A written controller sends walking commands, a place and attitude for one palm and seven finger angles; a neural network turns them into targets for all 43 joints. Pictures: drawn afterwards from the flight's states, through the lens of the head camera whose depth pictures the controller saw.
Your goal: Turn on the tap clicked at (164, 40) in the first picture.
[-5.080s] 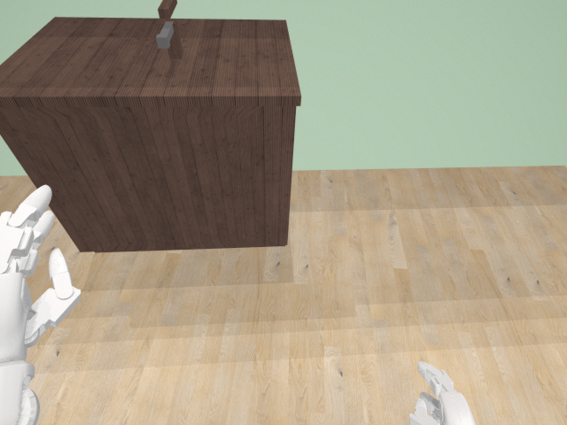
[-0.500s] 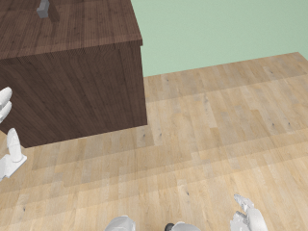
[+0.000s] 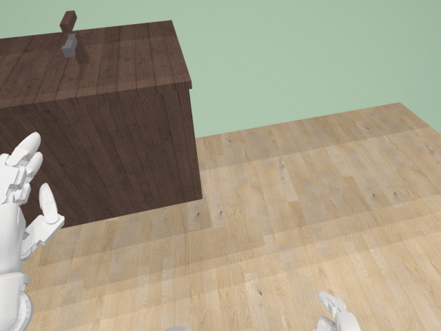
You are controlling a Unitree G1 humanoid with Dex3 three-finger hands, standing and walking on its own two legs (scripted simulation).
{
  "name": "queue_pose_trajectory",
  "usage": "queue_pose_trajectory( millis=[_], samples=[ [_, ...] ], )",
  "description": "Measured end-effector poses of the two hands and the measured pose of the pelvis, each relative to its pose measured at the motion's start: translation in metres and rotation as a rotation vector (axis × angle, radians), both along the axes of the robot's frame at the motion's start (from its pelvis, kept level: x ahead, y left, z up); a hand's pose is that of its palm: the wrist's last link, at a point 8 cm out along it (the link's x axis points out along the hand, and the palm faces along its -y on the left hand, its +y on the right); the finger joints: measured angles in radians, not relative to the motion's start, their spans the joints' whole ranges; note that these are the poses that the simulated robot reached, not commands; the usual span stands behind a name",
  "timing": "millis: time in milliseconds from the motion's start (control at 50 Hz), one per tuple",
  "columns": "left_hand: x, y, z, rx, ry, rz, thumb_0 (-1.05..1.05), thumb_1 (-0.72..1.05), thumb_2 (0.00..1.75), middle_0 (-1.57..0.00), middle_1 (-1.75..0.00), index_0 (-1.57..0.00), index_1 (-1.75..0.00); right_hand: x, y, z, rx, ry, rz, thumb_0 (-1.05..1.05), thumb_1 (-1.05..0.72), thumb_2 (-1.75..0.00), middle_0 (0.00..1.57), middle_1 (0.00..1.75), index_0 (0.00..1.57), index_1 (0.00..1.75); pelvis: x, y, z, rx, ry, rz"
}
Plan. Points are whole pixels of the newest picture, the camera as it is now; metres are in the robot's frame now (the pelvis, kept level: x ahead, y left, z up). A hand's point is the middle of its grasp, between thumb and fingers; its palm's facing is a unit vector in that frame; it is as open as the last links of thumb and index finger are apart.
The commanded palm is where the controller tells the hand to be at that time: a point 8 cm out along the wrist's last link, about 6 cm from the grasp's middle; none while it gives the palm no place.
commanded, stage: take the last steps up to it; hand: left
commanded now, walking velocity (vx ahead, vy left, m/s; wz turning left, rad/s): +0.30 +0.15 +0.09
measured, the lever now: (68, 51) +0.87 +0.54 +0.11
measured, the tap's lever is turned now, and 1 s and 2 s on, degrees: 0 0 0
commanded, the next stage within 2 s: none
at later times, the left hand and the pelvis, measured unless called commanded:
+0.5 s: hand (36, 201) +0.24 +0.27 +0.18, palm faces +0.43 -0.77 -0.47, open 7.4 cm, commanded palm +0.19 +0.32 +0.19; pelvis +0.04 +0.03 -0.01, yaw +2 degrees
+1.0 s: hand (34, 135) +0.37 +0.34 +0.19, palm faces +0.38 -0.81 -0.45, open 7.4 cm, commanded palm +0.31 +0.39 +0.19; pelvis +0.15 +0.11 +0.00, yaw -1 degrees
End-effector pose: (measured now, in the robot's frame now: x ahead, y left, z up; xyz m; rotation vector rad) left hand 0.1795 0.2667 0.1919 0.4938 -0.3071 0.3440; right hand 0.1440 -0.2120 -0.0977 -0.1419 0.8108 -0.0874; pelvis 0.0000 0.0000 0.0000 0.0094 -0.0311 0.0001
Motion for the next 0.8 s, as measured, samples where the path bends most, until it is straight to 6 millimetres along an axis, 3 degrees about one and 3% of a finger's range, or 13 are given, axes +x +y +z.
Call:
queue_pose_trajectory(
  millis=[120,220,280,360,520,600,700,800],
  samples=[
    [-0.011,0.008,0.008,0.049,0.050,0.006,0.02,0.88,0.90,-0.22,-0.30,-0.21,-0.30,-0.018,-0.023,0.010,-0.070,0.070,-0.040,0.02,-0.90,-0.90,0.20,0.30,0.20,0.30,0.002,0.003,0.012,0.024,0.028,0.018],
    [-0.014,0.031,0.005,0.035,0.031,0.055,0.01,0.88,0.90,-0.22,-0.30,-0.21,-0.30,-0.015,-0.030,0.016,-0.149,0.072,-0.042,0.02,-0.91,-0.90,0.20,0.30,0.20,0.30,0.008,0.017,0.010,0.022,0.026,0.027],
    [-0.008,0.044,0.001,0.016,-0.020,0.061,0.01,0.88,0.90,-0.21,-0.30,-0.21,-0.30,-0.004,-0.024,0.015,-0.177,0.031,-0.051,0.02,-0.91,-0.90,0.20,0.30,0.20,0.30,0.012,0.030,0.001,0.011,0.011,0.029],
    [0.006,0.055,-0.003,0.023,-0.022,0.064,0.02,0.89,0.90,-0.21,-0.30,-0.21,-0.30,0.014,-0.001,0.013,-0.120,-0.025,-0.064,0.02,-0.91,-0.90,0.19,0.29,0.20,0.30,0.019,0.035,-0.001,0.012,0.001,0.030],
    [0.026,0.041,0.004,0.081,-0.017,0.040,0.02,0.89,0.90,-0.21,-0.30,-0.21,-0.30,0.053,0.042,-0.010,0.020,-0.040,0.022,0.01,-0.90,-0.90,0.20,0.30,0.20,0.30,0.044,0.034,-0.009,-0.006,0.012,0.042],
    [0.040,0.051,0.002,0.042,0.006,0.062,0.01,0.88,0.90,-0.21,-0.30,-0.21,-0.30,0.067,0.047,-0.011,0.017,0.034,0.054,0.02,-0.90,-0.90,0.20,0.30,0.20,0.30,0.057,0.040,-0.001,0.006,0.022,0.045],
    [0.061,0.069,-0.003,0.032,0.070,0.077,0.01,0.88,0.90,-0.21,-0.30,-0.21,-0.30,0.087,0.047,0.003,-0.037,0.064,0.051,0.02,-0.91,-0.90,0.20,0.30,0.20,0.30,0.079,0.054,0.010,0.027,0.043,0.048],
    [0.089,0.092,-0.004,0.035,0.035,0.043,0.02,0.88,0.90,-0.22,-0.30,-0.21,-0.30,0.118,0.052,0.012,-0.125,0.020,0.028,0.02,-0.91,-0.90,0.20,0.30,0.20,0.30,0.106,0.082,0.002,0.016,0.037,0.031]
  ],
)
